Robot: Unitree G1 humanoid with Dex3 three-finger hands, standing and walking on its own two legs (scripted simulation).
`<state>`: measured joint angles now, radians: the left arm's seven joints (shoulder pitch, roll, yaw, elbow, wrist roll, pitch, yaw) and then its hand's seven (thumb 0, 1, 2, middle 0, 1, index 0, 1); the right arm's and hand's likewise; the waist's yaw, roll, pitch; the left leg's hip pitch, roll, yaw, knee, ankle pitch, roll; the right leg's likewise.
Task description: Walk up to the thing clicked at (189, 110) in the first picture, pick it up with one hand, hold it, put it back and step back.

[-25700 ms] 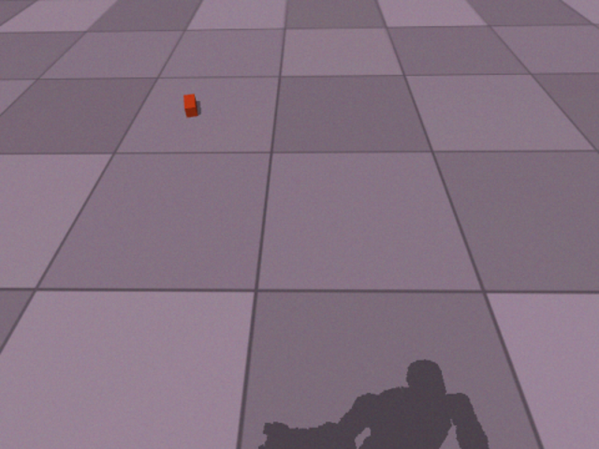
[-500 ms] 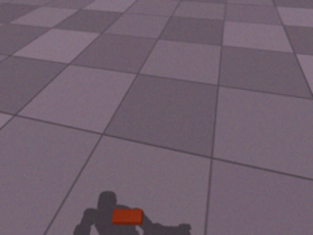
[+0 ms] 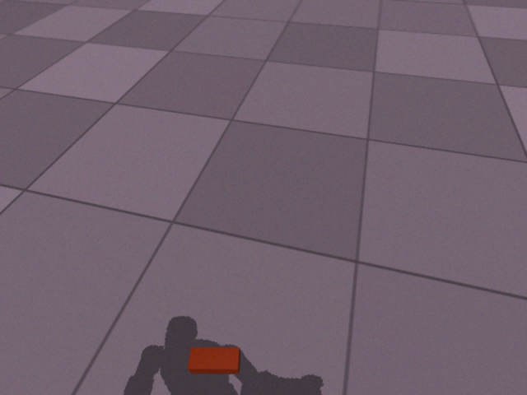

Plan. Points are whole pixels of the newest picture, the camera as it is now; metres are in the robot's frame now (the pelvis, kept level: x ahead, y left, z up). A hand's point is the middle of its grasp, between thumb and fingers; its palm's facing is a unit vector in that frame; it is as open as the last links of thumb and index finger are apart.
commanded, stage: stand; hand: left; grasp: from above
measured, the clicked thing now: (215, 360) +0.40 +0.21 -0.75
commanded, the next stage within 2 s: rise first in 0.32 s
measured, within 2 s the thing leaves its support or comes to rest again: neither
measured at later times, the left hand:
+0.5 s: hand out of the picture +0.09 +0.25 -0.15, palm faces +0.02 -0.94 -0.35, open 7.4 cm
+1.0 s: hand out of the picture +0.13 +0.26 -0.22, palm faces -0.14 -0.89 -0.43, open 13.7 cm
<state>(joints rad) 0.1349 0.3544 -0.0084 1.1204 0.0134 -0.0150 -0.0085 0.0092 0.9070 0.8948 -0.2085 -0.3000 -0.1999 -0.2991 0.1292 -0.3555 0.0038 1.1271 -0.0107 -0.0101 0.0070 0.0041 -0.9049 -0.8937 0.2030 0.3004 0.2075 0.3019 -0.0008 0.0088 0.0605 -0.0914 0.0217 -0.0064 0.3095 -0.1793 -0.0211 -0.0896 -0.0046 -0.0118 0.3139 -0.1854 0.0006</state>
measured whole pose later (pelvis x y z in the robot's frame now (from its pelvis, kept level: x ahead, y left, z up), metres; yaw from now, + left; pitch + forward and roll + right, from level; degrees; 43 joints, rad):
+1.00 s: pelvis -0.01 +0.01 -0.08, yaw +0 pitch +14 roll -1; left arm 0.15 0.30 0.13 0.68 0.23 0.13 0.01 0.00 -0.44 0.98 -0.09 -1.05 -0.08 -1.05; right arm 0.23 -0.25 -0.05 0.61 0.01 -0.09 -0.01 0.01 -0.92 -0.90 0.20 0.30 0.21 0.30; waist -0.03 0.00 -0.09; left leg -0.79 0.02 -0.02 1.03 -0.49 -0.01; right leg -0.77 0.00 -0.01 1.00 -0.48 0.01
